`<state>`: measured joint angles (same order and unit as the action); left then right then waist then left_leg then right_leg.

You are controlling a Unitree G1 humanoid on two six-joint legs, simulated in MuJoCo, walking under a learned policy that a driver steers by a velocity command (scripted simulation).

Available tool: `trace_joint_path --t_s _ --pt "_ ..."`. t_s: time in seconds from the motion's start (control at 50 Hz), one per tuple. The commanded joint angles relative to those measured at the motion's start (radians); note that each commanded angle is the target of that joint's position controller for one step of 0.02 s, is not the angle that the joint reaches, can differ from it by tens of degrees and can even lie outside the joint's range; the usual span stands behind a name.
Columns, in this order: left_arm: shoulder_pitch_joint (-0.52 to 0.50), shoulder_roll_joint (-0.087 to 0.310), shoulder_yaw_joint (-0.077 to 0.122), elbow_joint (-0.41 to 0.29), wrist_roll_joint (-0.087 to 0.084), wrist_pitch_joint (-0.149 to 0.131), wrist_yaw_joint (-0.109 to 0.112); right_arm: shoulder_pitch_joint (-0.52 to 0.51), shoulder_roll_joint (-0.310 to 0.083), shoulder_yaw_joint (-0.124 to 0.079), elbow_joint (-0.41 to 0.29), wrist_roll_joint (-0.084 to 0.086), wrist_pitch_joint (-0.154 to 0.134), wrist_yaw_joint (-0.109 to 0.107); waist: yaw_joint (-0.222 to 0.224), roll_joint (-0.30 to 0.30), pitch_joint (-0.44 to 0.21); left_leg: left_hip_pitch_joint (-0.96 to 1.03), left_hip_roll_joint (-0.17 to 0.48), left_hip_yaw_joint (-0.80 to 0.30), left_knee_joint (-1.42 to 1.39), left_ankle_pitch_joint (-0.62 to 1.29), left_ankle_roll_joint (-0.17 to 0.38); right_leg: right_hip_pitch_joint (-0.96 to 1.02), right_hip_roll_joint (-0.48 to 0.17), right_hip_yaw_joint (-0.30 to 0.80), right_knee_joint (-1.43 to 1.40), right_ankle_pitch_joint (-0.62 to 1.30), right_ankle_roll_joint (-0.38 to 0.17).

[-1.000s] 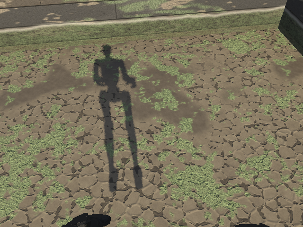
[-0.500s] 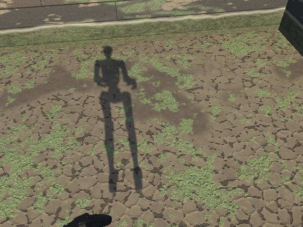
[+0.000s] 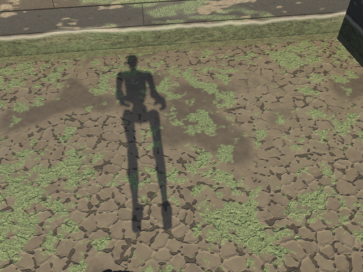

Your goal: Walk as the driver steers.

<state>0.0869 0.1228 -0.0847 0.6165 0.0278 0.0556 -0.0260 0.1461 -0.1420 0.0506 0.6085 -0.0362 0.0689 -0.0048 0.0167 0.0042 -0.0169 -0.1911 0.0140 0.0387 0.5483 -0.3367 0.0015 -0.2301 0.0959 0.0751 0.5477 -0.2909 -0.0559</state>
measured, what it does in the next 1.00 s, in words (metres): stands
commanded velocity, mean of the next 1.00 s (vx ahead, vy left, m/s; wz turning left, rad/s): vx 0.05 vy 0.00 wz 0.00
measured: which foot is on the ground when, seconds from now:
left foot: down 0.00-1.00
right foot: down 0.00-1.00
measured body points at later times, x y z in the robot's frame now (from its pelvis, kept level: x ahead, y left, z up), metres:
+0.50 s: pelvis +0.01 +0.01 +0.02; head +0.01 +0.00 +0.47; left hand +0.16 +0.22 -0.09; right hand +0.16 -0.22 -0.09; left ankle -0.03 +0.12 -0.73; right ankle +0.00 -0.09 -0.73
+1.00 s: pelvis -0.01 +0.01 +0.02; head +0.00 +0.02 +0.47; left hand +0.14 +0.23 -0.10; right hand +0.15 -0.20 -0.09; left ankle -0.03 +0.12 -0.73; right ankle +0.00 -0.09 -0.73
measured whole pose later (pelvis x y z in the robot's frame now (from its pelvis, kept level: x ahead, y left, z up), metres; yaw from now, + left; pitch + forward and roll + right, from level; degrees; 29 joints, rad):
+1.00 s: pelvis -0.01 +0.01 +0.02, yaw +1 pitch +0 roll +0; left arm 0.15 0.17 -0.04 0.72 0.01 0.06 -0.02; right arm 0.19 -0.19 0.03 0.67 -0.02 0.07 0.00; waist 0.01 0.00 -0.01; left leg -0.13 -0.01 0.02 0.33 -0.20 0.02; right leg -0.16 0.06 0.08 0.32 -0.16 -0.03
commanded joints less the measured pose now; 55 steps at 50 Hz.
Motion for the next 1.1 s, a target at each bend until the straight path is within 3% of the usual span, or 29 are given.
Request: trace_joint_path --t_s 0.02,0.16,0.3,0.32,0.36,0.42,0.44,0.46,0.52,0.98,1.0,1.08,1.1 --pt "-0.067 0.07 0.022 -0.063 0.0 -0.019 0.0 -0.06 -0.078 -0.021 -0.067 0.0 -0.017 0.0 0.002 -0.013 -0.033 0.067 0.074 -0.104 -0.154 0.154 0.003 -0.004 -0.146 0.146 -0.19 0.279 -0.017" --pt "-0.034 0.08 0.036 -0.016 -0.015 -0.028 0.0 -0.024 -0.093 -0.035 -0.022 0.013 -0.017 0.001 -0.006 -0.007 -0.064 0.137 0.084 -0.115 -0.217 0.251 0.012 0.065 -0.161 0.135 -0.248 0.349 -0.025" --pt "-0.013 0.093 0.044 0.004 -0.018 -0.027 0.006 -0.012 -0.106 -0.04 -0.009 0.017 -0.01 -0.004 -0.006 -0.004 -0.075 0.15 0.088 -0.113 -0.231 0.315 0.016 0.088 -0.167 0.121 -0.253 0.397 -0.027" --pt "0.007 0.125 0.054 0.01 -0.023 -0.018 0.012 0.006 -0.149 -0.055 -0.007 0.028 -0.002 -0.001 -0.006 0.01 -0.083 0.157 0.101 -0.11 -0.232 0.446 0.019 0.107 -0.188 0.12 -0.248 0.555 -0.022" --pt "0.02 0.135 0.058 0.018 -0.024 -0.009 0.019 0.021 -0.144 -0.055 -0.001 0.029 0.004 -0.001 -0.004 -0.001 -0.111 0.175 0.099 -0.102 -0.219 0.489 0.02 0.128 -0.185 0.104 -0.229 0.596 -0.02" --pt "0.013 0.124 0.057 0.02 -0.02 0.0 0.018 0.013 -0.136 -0.053 -0.003 0.026 0.012 0.001 -0.003 -0.008 -0.105 0.166 0.096 -0.098 -0.231 0.436 0.02 0.118 -0.182 0.098 -0.238 0.546 -0.018" --pt "-0.006 0.091 0.046 0.016 -0.013 -0.003 0.012 -0.007 -0.092 -0.038 -0.005 0.014 0.01 -0.001 -0.003 -0.023 -0.084 0.152 0.084 -0.103 -0.243 0.278 0.016 0.094 -0.163 0.101 -0.257 0.36 -0.021" --pt "-0.014 0.083 0.044 0.012 -0.011 -0.004 0.006 -0.02 -0.095 -0.036 -0.011 0.011 0.011 0.0 -0.003 -0.019 -0.047 0.127 0.083 -0.107 -0.257 0.232 0.016 0.068 -0.164 0.11 -0.275 0.317 -0.021" --pt "-0.003 0.111 0.052 0.016 -0.013 -0.012 0.0 -0.009 -0.126 -0.042 -0.01 0.013 0.006 0.001 -0.006 -0.011 -0.021 0.107 0.086 -0.116 -0.267 0.218 0.02 0.057 -0.168 0.118 -0.281 0.308 -0.025" --pt "0.018 0.112 0.062 0.029 -0.013 -0.013 0.008 0.008 -0.127 -0.037 -0.021 0.017 -0.008 0.002 -0.005 -0.008 -0.044 0.099 0.086 -0.123 -0.266 0.246 0.031 0.06 -0.172 0.114 -0.272 0.293 -0.02" --pt "-0.001 0.139 0.068 0.024 -0.022 -0.007 0.028 0.021 -0.155 -0.047 -0.004 0.022 -0.01 -0.007 -0.019 0.002 -0.039 0.123 0.056 -0.105 -0.23 0.194 0.035 0.012 -0.152 0.115 -0.233 0.253 -0.017" --pt "-0.007 0.128 0.065 0.006 -0.016 0.006 0.043 0.014 -0.133 -0.04 -0.016 0.021 -0.013 -0.012 -0.012 -0.01 -0.039 0.096 0.064 -0.107 -0.198 0.211 0.052 -0.03 -0.143 0.107 -0.198 0.204 -0.014" --pt "0.003 0.106 0.056 0.01 -0.013 0.008 0.042 0.017 -0.1 -0.026 -0.014 0.017 -0.016 -0.011 -0.009 -0.018 -0.067 0.099 0.067 -0.108 -0.22 0.158 0.049 -0.006 -0.147 0.115 -0.228 0.153 -0.009"
Velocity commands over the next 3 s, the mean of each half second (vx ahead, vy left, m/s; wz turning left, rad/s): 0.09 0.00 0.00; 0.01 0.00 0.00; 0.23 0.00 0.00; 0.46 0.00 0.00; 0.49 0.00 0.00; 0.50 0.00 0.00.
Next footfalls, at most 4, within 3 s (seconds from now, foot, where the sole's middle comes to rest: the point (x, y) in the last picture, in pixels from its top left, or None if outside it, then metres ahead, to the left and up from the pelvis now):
none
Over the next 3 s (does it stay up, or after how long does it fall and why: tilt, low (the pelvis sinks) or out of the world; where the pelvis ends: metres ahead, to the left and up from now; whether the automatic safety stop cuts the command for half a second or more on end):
stays up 0.00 0.00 -0.01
